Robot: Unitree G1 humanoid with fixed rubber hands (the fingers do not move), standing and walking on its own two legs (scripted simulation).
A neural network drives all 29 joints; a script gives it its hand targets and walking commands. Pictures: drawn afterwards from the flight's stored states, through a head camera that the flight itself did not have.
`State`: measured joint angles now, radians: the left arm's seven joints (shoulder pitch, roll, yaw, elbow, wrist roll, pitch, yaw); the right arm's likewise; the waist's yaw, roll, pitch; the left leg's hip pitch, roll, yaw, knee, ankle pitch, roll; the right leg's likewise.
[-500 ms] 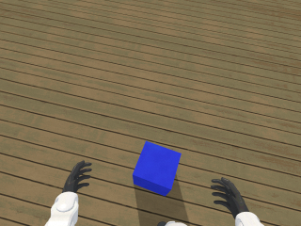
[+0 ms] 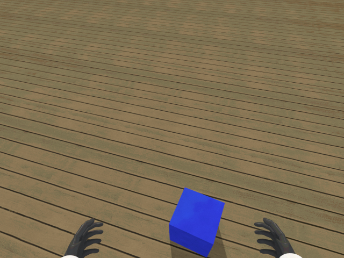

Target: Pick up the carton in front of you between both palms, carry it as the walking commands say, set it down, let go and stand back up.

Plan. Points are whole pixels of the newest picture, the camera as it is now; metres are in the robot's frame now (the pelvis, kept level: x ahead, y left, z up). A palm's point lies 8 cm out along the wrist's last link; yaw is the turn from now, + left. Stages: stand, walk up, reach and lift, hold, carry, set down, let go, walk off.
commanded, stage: let go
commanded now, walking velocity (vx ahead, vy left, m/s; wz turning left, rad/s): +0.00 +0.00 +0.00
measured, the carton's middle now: (195, 222) +0.43 -0.10 -0.65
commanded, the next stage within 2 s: stand in 0.10 s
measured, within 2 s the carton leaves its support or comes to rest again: neither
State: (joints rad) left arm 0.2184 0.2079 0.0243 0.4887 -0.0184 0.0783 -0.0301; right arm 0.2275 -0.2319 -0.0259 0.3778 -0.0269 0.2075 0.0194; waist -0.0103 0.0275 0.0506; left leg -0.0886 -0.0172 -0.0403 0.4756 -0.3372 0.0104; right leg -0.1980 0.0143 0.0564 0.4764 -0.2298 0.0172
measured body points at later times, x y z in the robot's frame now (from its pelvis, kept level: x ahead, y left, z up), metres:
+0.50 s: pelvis +0.01 -0.04 -0.01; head +0.02 -0.07 +0.44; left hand +0.12 +0.26 -0.09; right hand +0.15 -0.31 -0.13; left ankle -0.05 +0.11 -0.74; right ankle +0.02 -0.13 -0.74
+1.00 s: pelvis +0.00 -0.04 +0.00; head +0.00 -0.07 +0.45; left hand +0.10 +0.25 -0.10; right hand +0.10 -0.33 -0.13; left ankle -0.05 +0.11 -0.74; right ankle +0.02 -0.13 -0.74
